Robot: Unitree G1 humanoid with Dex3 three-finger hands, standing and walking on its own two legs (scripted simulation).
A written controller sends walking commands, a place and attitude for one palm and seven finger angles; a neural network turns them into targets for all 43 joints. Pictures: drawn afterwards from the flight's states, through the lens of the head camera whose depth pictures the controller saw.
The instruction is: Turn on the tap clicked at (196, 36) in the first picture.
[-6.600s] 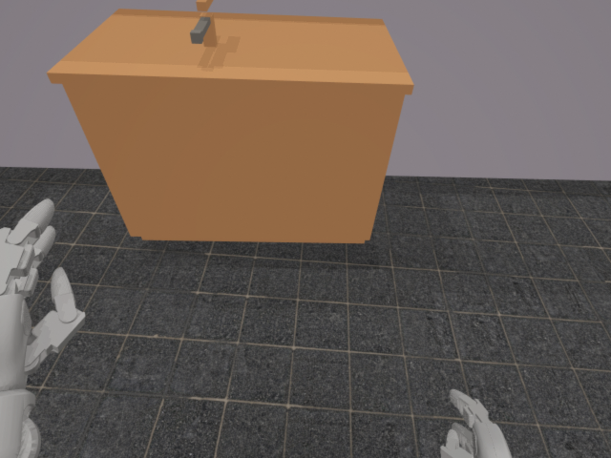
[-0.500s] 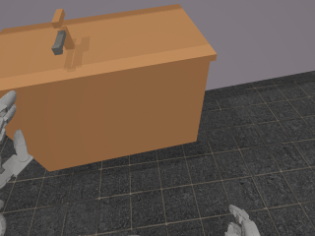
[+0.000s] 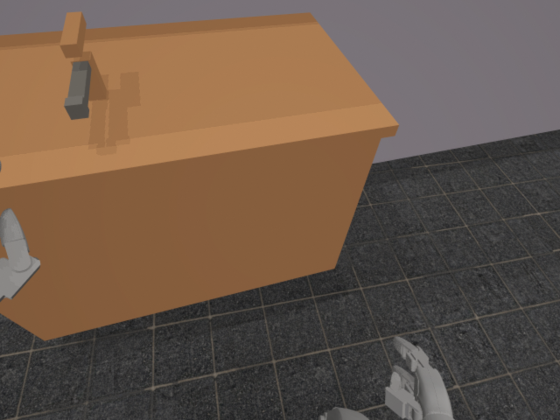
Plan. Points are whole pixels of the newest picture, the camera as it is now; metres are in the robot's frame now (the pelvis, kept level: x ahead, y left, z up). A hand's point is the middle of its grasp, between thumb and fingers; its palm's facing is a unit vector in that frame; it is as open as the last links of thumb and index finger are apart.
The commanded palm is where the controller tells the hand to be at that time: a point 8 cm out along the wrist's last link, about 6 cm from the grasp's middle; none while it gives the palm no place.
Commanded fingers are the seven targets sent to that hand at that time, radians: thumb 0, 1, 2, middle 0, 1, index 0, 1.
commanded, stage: take the last steps up to it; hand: left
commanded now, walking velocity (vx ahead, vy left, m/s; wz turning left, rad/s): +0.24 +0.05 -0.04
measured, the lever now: (77, 108) +0.57 +0.39 +0.10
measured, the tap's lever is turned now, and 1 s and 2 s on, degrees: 0 0 0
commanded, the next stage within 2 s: come to a stop and stand still in 0.60 s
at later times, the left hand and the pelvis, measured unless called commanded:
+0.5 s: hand (76, 209) +0.30 +0.25 +0.18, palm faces +0.36 -0.84 -0.42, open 7.4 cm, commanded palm +0.24 +0.30 +0.18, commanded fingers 0.00 0.90 0.90 -0.20 -0.30 -0.20 -0.30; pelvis +0.08 +0.02 +0.00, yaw +0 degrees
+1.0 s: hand (97, 182) +0.33 +0.23 +0.18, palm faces +0.37 -0.81 -0.45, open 7.4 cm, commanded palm +0.28 +0.28 +0.18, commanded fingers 0.00 0.90 0.90 -0.20 -0.30 -0.20 -0.30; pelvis +0.11 +0.01 +0.00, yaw -1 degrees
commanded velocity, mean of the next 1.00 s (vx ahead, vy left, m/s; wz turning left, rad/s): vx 0.10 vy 0.02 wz -0.03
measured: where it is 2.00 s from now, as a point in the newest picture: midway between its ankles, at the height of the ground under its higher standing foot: outside the picture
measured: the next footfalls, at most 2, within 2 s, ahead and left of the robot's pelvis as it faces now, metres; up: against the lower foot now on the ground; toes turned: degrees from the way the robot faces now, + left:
right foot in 0.14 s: +0.10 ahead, -0.10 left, +0.00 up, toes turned -9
left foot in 0.52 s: +0.19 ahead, +0.14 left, +0.00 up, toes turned +9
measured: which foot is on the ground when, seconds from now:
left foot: down 0.00-0.18, up 0.20-0.50, down 0.52-0.96, up 0.98-1.00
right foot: up 0.00-0.12, down 0.14-0.54, up 0.56-0.90, down 0.92-1.00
